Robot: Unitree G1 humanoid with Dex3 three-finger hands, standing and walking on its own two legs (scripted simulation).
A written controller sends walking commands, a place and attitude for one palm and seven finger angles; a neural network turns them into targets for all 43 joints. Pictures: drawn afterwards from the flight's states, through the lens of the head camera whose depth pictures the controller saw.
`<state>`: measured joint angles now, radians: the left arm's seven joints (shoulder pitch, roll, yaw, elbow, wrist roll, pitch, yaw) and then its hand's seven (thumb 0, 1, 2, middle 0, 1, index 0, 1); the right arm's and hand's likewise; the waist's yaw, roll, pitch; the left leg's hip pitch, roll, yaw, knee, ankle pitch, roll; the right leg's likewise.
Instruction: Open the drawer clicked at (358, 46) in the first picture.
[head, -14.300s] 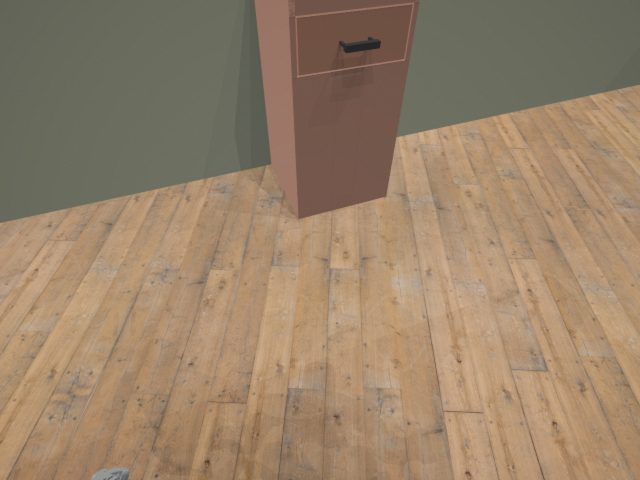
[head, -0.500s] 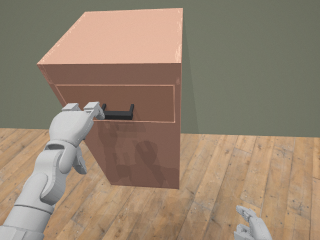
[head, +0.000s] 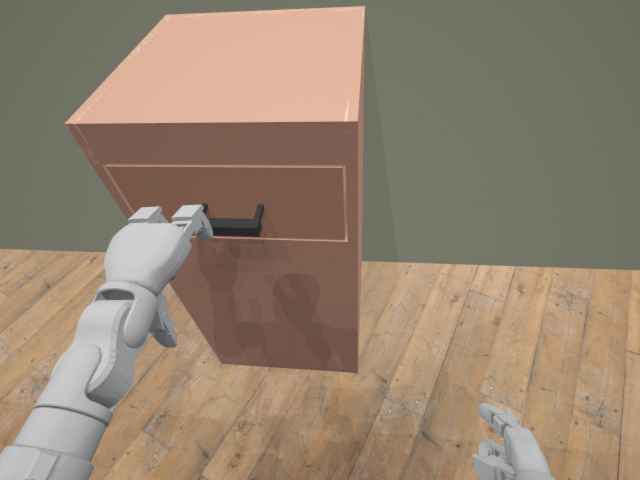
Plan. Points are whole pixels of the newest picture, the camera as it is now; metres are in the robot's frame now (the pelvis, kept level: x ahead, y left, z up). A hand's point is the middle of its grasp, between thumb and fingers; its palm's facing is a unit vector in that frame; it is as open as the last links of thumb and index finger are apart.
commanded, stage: move the hooked fingers above the handle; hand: left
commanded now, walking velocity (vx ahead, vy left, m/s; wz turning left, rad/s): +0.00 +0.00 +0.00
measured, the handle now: (228, 218) +0.52 +0.25 -0.01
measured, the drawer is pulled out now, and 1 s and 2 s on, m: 0.00 0.00 0.00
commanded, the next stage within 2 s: none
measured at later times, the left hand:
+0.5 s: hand (184, 257) +0.37 +0.24 +0.07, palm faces -0.01 -0.04 -1.00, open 13.8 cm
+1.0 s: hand (198, 236) +0.42 +0.25 +0.05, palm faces -0.05 -0.02 -1.00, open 13.8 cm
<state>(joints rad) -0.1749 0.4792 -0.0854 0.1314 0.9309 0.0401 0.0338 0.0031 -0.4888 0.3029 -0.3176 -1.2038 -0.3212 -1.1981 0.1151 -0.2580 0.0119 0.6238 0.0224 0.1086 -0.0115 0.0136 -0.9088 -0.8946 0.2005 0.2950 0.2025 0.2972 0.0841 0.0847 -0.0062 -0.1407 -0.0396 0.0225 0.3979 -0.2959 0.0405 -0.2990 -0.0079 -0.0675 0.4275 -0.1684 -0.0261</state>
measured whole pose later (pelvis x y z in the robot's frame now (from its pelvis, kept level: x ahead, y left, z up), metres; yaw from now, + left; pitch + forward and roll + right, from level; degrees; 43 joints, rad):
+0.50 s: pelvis +0.00 +0.00 -0.01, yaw -1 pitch +6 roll +0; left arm -0.33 0.50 -0.04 0.38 0.96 -0.06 0.09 0.00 -0.49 0.30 -0.32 -1.20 -0.32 -1.20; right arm 0.21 -0.28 -0.03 0.64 0.03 0.12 -0.03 0.01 -0.91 -0.89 0.20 0.29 0.20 0.30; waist 0.04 0.06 -0.03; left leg -0.26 -0.03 0.03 0.47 -0.32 0.04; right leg -0.41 0.00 -0.06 0.49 -0.19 -0.03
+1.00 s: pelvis +0.00 +0.00 -0.01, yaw -1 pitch +10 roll +0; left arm -0.58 0.51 -0.04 0.72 1.02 -0.12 0.15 0.00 -0.49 0.30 -0.32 -1.20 -0.32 -1.20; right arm 0.26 -0.27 -0.04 0.65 0.02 0.11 -0.03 0.01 -0.91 -0.89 0.20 0.30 0.20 0.30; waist 0.01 0.05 -0.07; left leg -0.37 -0.04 0.04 0.55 -0.36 0.05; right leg -0.53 -0.01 -0.05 0.56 -0.21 -0.02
